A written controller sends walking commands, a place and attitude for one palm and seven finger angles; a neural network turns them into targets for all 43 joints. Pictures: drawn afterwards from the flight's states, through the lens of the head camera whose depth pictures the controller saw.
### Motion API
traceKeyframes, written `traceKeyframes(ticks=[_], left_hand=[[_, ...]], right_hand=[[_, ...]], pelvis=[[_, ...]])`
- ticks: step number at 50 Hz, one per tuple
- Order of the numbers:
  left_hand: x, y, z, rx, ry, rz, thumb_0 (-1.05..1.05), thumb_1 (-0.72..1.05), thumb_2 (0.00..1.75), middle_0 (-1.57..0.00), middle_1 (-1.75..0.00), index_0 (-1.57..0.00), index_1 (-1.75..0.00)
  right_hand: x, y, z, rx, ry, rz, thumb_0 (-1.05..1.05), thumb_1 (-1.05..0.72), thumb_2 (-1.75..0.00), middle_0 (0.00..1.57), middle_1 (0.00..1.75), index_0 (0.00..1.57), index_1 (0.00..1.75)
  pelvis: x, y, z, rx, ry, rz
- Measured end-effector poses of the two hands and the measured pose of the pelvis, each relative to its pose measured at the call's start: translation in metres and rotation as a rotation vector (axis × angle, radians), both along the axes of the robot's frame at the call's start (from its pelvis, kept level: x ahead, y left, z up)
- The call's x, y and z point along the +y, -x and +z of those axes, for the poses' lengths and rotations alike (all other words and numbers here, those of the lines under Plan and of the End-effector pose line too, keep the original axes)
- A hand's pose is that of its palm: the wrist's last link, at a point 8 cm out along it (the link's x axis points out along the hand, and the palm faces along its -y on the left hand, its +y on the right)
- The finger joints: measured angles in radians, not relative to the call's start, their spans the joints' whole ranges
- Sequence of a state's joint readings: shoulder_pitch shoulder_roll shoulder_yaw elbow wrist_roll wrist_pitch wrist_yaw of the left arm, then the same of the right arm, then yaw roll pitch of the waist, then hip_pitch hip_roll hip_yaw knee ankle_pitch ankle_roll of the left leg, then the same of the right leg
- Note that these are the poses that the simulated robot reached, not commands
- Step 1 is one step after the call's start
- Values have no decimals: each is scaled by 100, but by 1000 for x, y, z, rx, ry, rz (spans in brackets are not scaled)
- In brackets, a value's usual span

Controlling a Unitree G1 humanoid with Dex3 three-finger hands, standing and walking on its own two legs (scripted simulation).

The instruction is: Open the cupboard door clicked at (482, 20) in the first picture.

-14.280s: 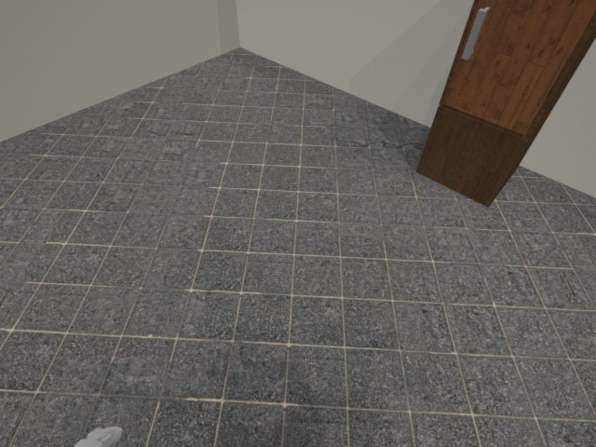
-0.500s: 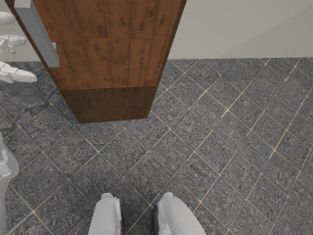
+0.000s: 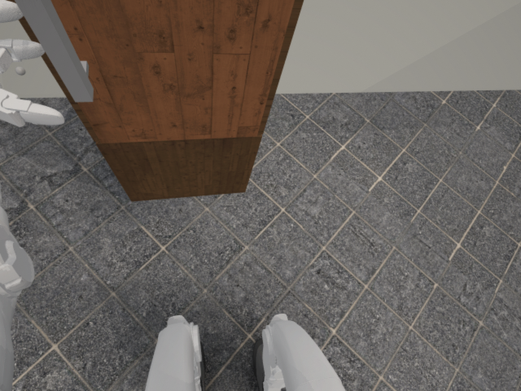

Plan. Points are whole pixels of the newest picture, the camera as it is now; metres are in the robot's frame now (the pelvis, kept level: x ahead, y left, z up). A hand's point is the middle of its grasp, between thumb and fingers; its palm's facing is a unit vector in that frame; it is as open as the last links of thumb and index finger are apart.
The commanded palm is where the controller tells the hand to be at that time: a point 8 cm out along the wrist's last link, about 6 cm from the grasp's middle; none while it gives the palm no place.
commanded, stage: slide the fingers in behind the handle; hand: left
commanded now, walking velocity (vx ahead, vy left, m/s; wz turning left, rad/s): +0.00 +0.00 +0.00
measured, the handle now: (62, 39) +0.59 +0.23 +0.07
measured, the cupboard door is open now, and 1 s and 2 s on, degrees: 0 0 2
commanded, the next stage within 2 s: close the thumb around the handle in 1.46 s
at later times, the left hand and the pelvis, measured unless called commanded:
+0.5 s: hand (53, 73) +0.54 +0.23 +0.07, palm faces +0.04 -1.00 +0.00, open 14.0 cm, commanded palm +0.52 +0.26 +0.07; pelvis +0.00 +0.00 +0.01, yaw +0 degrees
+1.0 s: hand (82, 72) +0.54 +0.20 +0.07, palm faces +0.06 -1.00 -0.01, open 14.0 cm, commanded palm +0.52 +0.23 +0.07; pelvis +0.01 -0.01 +0.01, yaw +0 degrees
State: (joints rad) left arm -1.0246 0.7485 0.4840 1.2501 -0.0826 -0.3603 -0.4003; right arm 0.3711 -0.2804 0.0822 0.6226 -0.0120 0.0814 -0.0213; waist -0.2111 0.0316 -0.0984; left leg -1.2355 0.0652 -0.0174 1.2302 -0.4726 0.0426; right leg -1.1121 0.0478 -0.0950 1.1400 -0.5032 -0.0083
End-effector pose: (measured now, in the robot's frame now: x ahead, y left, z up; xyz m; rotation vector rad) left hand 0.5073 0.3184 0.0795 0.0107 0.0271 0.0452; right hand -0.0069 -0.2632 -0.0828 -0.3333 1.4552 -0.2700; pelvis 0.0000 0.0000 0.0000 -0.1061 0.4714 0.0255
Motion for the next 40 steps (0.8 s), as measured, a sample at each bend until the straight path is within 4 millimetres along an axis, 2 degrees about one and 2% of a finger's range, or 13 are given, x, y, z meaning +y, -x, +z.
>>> traceKeyframes(ticks=[7,13,40], left_hand=[[-12,-4,-12,46,7,-12,-1,-50,30,-30,-120,-30,-120],[-14,-3,-6,2,7,16,-1,-50,30,-30,-120,-30,-120],[-54,-8,-9,18,4,7,-1,-50,30,-30,-120,-30,-120]], right_hand=[[0,6,2,-6,5,-20,0,-90,-90,21,30,20,30],[3,8,2,-4,-11,-29,0,-90,-90,21,30,20,30],[5,-7,-1,-21,-54,-22,0,-90,-90,21,30,20,30]], pelvis=[[0,0,0,7,-2,-12],[0,-2,1,0,-4,-17],[-2,-10,7,-12,-18,-11]])
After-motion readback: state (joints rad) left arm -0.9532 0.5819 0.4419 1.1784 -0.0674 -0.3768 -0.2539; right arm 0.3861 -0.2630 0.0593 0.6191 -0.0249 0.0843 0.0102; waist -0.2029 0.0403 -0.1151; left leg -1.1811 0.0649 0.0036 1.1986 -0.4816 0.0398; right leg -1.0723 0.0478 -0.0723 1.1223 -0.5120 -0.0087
